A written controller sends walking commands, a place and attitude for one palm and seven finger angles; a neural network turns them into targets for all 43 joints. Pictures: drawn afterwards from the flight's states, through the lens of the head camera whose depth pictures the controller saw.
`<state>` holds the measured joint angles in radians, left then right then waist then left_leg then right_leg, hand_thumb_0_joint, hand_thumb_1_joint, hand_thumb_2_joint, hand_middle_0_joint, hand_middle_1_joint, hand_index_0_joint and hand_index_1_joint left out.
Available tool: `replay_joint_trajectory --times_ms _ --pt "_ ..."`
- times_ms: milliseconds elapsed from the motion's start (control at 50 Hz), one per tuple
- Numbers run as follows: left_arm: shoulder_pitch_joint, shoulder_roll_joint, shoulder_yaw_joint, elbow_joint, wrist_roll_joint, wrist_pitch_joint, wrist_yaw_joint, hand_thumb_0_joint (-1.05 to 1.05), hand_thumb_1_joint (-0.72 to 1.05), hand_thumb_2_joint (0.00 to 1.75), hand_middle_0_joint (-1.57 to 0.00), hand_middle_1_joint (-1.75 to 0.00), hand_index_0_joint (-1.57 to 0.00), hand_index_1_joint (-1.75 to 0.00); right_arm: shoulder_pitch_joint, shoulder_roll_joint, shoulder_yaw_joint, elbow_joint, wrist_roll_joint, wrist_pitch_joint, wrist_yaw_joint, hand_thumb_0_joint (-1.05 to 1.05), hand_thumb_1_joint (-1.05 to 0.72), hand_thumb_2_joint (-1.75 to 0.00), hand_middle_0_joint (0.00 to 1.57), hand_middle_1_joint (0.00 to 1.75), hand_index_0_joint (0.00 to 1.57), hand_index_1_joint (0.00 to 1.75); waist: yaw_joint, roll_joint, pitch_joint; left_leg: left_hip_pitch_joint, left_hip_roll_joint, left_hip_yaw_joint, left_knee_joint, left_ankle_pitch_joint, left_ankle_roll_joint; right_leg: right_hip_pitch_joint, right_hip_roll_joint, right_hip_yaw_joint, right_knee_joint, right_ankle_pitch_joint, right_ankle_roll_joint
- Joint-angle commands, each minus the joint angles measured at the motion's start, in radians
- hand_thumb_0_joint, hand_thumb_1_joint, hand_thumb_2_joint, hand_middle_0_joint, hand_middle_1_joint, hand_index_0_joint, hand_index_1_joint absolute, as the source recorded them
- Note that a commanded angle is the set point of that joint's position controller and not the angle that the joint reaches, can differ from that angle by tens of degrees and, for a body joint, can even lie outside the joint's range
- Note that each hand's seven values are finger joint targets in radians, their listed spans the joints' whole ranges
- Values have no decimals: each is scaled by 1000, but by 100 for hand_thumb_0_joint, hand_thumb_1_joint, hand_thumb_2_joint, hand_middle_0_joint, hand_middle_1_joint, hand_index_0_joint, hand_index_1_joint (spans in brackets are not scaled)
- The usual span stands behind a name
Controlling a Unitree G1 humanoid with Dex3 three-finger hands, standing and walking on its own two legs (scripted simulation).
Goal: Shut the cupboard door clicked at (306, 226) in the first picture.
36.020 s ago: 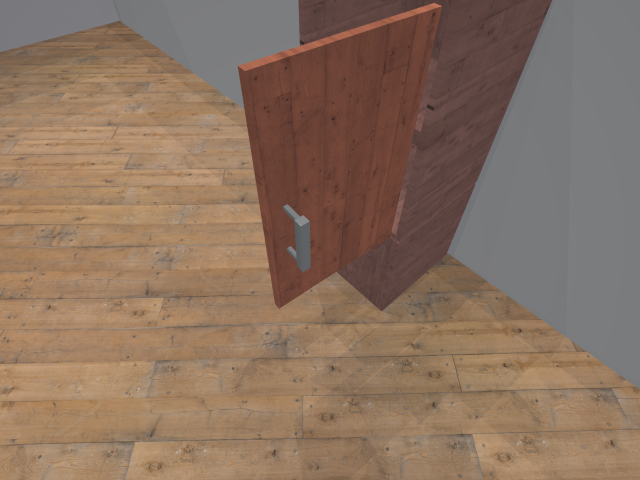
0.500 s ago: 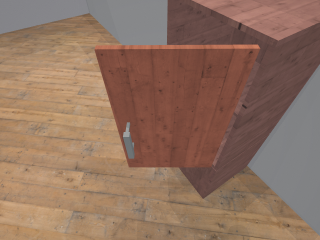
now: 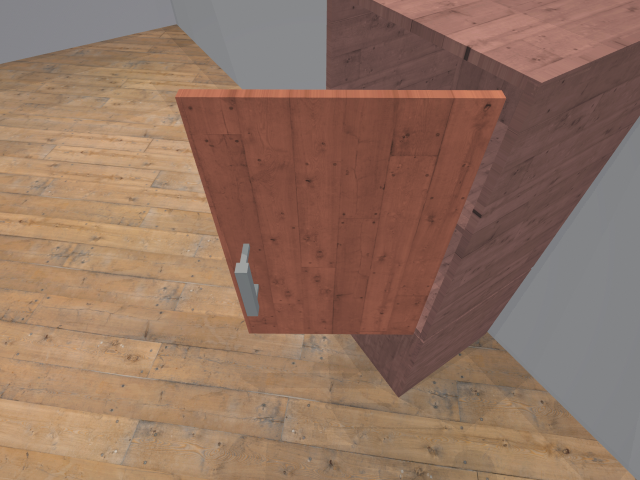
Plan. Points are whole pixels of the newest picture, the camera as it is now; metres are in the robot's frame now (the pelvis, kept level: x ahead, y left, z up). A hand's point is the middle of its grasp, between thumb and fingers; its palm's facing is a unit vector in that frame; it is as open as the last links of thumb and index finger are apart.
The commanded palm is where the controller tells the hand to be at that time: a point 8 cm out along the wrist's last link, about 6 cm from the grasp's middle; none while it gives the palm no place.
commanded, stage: look again from close up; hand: left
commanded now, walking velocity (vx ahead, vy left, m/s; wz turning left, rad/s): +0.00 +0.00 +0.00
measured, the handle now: (249, 281) +0.44 +0.16 -0.09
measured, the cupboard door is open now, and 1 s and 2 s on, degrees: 57 57 57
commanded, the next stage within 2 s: raise the hand and make a fist in 0.42 s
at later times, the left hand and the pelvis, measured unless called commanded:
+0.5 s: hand out of the picture +0.00 +0.17 -0.17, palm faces +0.02 -0.98 -0.20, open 7.3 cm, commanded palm none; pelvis +0.00 +0.00 +0.00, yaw +0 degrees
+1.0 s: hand out of the picture +0.10 +0.19 -0.10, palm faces +0.11 -0.99 +0.01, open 5.9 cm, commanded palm +0.10 +0.24 -0.08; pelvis -0.07 +0.01 -0.13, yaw +4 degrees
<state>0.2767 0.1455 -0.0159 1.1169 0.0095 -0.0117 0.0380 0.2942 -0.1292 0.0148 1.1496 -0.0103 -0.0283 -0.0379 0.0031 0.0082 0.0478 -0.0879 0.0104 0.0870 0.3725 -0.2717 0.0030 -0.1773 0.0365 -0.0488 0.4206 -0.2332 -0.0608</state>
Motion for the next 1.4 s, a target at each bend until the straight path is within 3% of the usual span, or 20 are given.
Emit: replay_joint_trajectory --times_ms 0,480,500,520,540,560,580,600,640,660,700,740,760,840,880,960,1020,1180,1260,1380 --pt "61 94 20 -28 -2 -20 3 0 90 90 -20 -30 -20 -30 88 -82 -16 -17 -2 -5 -7 0 -90 -90 20 30 20 30 -2 -21 18 -61 96 -86 -57 140 23 18 -149 152 -76 224 -1" --pt "41 116 25 -37 0 -23 1 0 90 90 -20 -30 -20 -30 72 -101 -17 -21 -2 -8 -6 0 -90 -90 20 30 20 30 1 -15 24 -69 100 -92 -68 142 22 23 -147 147 -82 213 1" --pt "161 132 34 15 7 -41 43 0 90 90 -20 -30 -20 -30 -58 -131 -31 -87 11 -14 6 0 -90 -90 20 30 20 30 48 -37 -13 -137 104 -15 191 106 -9 57 -228 196 -40 765 86" --pt "-702 700 375 -1543 -157 -329 25 0 90 90 -20 -30 -20 -30 58 -363 -64 -400 -1 -209 -131 0 -90 -90 20 30 20 30 -116 8 -448 247 77 -3 188 342 30 59 -135 178 57 532 56" --pt "-109 225 48 -1305 -143 -244 48 0 90 90 -22 -32 -22 -32 -58 -213 -21 -398 39 -250 -105 0 -90 -90 20 30 20 30 -44 377 -589 121 -8 -33 152 516 43 67 -45 97 150 412 21" --pt "109 4 -12 -1233 -195 -113 61 0 90 90 -24 -34 -24 -34 -94 -197 -28 -426 39 -280 -84 0 -90 -90 20 30 20 30 -2 309 -439 66 42 -67 115 657 5 1 -44 -10 140 211 27" --pt "79 -25 -35 -1036 -169 -102 68 0 90 90 -25 -36 -25 -36 -70 -209 -31 -386 51 -305 -65 0 -90 -90 20 30 20 30 -70 71 -140 -69 36 -99 139 478 12 -184 -38 -24 127 139 48" --pt "-10 13 30 -1020 -178 -154 60 0 90 90 -27 -38 -27 -38 -63 -239 -61 -427 35 -313 -46 0 -90 -90 20 30 20 30 -88 -53 16 -222 10 -130 176 257 11 -281 -47 -36 121 103 51" --pt "144 4 96 -832 -200 -301 -9 0 90 90 -31 -42 -31 -42 -88 -244 -87 -485 8 -325 -21 0 -90 -90 20 30 20 30 -40 -284 7 -436 -14 -127 291 19 9 -398 -67 -23 185 -90 59" --pt "260 -13 104 -786 -214 -379 -64 0 90 90 -33 -44 -33 -44 -108 -233 -92 -530 8 -338 -1 0 -90 -90 20 30 20 30 13 -244 -37 -501 -35 -109 348 4 0 -391 -80 13 240 -105 45" --pt "337 -23 130 -823 -256 -560 -187 0 90 90 -36 -48 -36 -48 -122 -222 -102 -592 3 -342 32 0 -90 -90 20 30 20 30 59 -272 -165 -630 -55 -90 472 -24 -21 -398 -86 54 377 -83 38" --pt "303 15 128 -859 -263 -726 -317 0 90 90 -40 -52 -40 -52 -151 -229 -111 -646 0 -332 57 0 -90 -90 20 30 20 30 54 -203 -216 -757 -65 -81 597 -58 -26 -455 -94 100 492 -64 28" --pt "323 84 196 -825 -259 -747 -343 0 90 90 -42 -54 -42 -54 -148 -232 -122 -670 5 -314 63 0 -90 -90 20 30 20 30 75 -139 -241 -807 -67 -74 640 -62 -20 -454 -103 137 525 -64 17" --pt "141 130 170 -1109 -282 -633 -342 0 90 90 -49 -62 -49 -62 -209 -251 -110 -840 28 -267 42 0 -90 -90 20 30 20 30 69 3 -322 -876 -71 -55 686 -192 16 -565 -81 159 548 -359 15" --pt "54 165 190 -1297 -284 -616 -285 0 90 90 -53 -66 -53 -66 -169 -242 -106 -853 25 -252 25 0 -90 -90 20 30 20 30 44 30 -397 -869 -51 -82 717 -196 27 -590 -67 157 560 -376 21" --pt "-67 138 87 -1562 -249 -660 -220 0 90 90 -60 -74 -60 -74 -131 -242 -81 -839 12 -258 -1 0 -90 -90 20 30 20 30 -29 73 -447 -813 -23 -136 758 -164 40 -692 -34 92 628 -272 19" --pt "-1 111 37 -1456 -234 -611 -247 0 90 90 -66 -80 -66 -80 -112 -248 -71 -806 16 -261 -9 0 -90 -90 20 30 20 30 -60 44 -399 -862 -17 -156 773 -211 35 -741 -30 62 633 -298 27" --pt "147 172 179 -1370 -273 -370 -254 0 90 90 -81 -96 -81 -96 -146 -221 -58 -832 40 -222 -23 0 -90 -90 20 30 20 30 36 -32 -474 -915 -29 -150 716 -201 23 -587 -46 60 598 -346 33" --pt "127 167 194 -1412 -278 -432 -206 0 90 90 -88 -104 -88 -104 -149 -213 -54 -817 26 -228 -25 0 -90 -90 20 30 20 30 34 -14 -453 -898 -22 -154 714 -157 20 -615 -39 33 629 -282 26" --pt "141 142 131 -1362 -261 -515 -232 0 90 90 -99 -116 -99 -116 -117 -240 -63 -808 21 -236 -20 0 -90 -90 20 30 20 30 2 5 -403 -891 -21 -161 703 -186 15 -689 -40 11 650 -287 22"
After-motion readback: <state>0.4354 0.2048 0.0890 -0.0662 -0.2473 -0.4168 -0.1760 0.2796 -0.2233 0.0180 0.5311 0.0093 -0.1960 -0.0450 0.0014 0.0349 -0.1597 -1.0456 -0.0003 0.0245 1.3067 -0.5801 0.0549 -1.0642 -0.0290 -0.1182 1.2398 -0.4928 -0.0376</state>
